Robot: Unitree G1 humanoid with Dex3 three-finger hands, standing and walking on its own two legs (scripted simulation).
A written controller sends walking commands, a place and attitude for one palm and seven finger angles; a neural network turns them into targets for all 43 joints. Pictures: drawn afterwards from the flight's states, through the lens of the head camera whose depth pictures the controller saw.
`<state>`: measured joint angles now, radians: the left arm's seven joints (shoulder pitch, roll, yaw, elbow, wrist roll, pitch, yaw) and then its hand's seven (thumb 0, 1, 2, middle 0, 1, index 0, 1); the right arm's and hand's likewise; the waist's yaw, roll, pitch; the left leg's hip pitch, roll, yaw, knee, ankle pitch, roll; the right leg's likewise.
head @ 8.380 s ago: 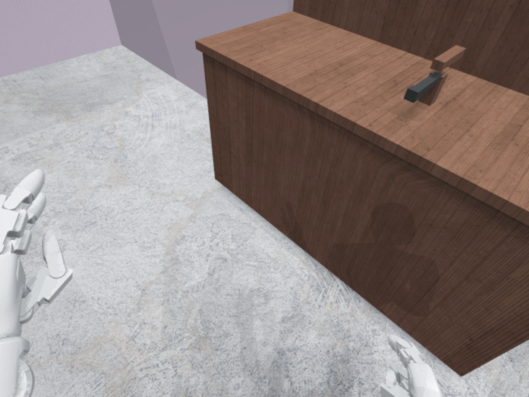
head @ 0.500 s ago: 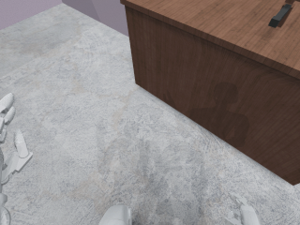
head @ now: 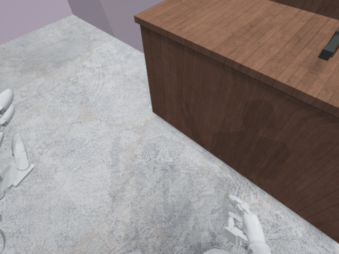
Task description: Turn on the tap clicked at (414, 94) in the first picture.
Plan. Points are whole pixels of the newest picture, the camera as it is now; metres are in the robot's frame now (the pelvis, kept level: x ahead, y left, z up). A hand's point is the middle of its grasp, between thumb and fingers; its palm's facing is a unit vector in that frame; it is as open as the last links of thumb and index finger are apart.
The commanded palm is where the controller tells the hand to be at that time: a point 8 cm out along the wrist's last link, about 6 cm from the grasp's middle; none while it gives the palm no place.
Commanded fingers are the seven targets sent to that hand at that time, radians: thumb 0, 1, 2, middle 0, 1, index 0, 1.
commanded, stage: turn to face it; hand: left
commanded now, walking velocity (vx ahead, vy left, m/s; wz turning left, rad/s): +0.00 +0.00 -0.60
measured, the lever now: (326, 53) +0.68 -0.38 +0.10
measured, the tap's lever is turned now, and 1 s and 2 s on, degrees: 0 0 0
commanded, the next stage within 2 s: take the last steps up to it in 1.56 s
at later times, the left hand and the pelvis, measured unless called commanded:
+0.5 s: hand (81, 142) +0.25 +0.18 +0.19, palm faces +0.19 -0.85 -0.48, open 7.4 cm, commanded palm +0.21 +0.22 +0.19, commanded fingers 0.00 0.90 0.90 -0.20 -0.30 -0.20 -0.30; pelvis -0.01 -0.01 +0.00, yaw -15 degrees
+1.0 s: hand (156, 181) +0.20 +0.05 +0.18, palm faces -0.18 -0.82 -0.54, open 7.4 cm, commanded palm +0.18 +0.13 +0.19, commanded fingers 0.00 0.90 0.90 -0.20 -0.30 -0.20 -0.30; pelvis -0.11 -0.02 +0.00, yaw -34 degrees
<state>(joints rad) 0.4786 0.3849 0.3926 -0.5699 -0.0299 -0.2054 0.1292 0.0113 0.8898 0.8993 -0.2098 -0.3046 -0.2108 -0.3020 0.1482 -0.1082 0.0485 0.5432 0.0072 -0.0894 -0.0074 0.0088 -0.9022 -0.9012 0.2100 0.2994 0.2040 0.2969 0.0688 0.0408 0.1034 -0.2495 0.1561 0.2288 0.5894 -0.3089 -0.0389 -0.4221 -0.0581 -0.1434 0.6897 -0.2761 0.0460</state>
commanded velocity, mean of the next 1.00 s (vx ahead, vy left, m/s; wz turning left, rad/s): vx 0.00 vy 0.00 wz -0.60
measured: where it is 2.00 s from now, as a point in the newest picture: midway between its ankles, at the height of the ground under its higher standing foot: outside the picture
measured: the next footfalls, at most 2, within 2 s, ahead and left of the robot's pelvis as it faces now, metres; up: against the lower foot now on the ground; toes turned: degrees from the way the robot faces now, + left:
right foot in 0.04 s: +0.11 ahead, -0.11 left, +0.00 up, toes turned -9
left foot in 0.50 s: +0.07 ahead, +0.12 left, +0.00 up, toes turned -11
